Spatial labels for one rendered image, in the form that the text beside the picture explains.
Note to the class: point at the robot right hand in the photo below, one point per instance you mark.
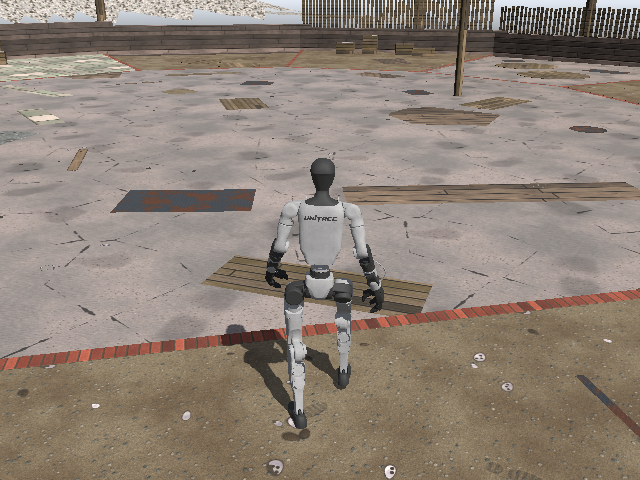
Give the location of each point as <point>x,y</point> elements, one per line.
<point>378,299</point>

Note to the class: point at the left robot foot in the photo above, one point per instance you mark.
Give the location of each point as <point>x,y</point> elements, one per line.
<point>300,420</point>

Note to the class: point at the left robot upper arm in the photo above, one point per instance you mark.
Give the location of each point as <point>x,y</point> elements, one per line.
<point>289,211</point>

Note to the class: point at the right robot upper arm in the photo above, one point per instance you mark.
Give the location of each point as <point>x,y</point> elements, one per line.
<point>353,213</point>

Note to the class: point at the robot torso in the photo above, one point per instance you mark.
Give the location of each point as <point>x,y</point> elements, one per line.
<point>320,239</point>

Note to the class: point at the right robot forearm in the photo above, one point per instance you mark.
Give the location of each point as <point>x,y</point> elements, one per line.
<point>369,271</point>

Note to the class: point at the left robot forearm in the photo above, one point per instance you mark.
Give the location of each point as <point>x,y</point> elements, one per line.
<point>274,259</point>

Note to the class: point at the robot left hand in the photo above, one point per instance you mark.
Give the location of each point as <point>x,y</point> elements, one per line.
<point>280,274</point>

